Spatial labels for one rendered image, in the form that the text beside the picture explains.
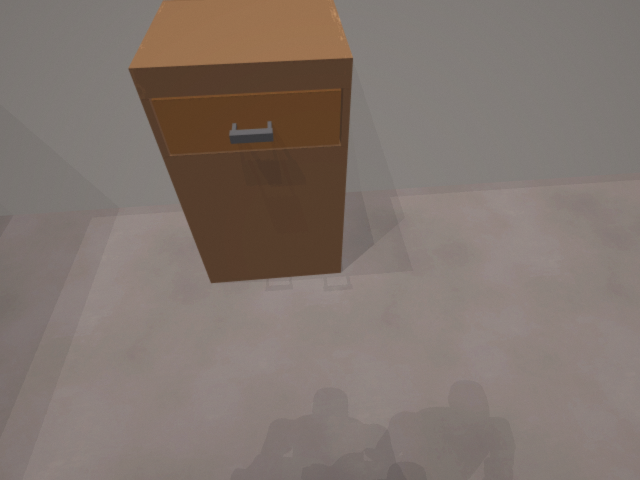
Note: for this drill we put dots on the cabinet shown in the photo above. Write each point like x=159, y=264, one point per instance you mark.
x=260, y=213

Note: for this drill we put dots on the handle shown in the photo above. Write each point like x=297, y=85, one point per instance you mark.
x=251, y=135

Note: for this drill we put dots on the drawer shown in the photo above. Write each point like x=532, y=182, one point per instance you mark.
x=196, y=124

